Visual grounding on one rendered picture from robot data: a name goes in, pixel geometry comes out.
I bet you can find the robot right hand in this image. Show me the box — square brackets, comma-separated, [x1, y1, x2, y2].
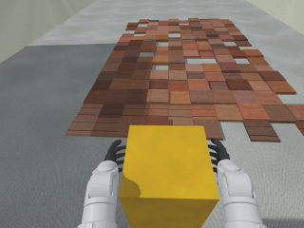
[207, 138, 230, 173]

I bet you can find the carton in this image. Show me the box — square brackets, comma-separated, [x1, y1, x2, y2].
[119, 125, 219, 228]

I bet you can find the robot left hand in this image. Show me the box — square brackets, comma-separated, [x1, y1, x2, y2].
[104, 140, 126, 173]

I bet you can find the robot right forearm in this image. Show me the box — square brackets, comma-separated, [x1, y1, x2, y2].
[217, 159, 268, 228]

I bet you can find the robot left forearm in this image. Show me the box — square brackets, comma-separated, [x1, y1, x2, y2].
[77, 161, 119, 228]

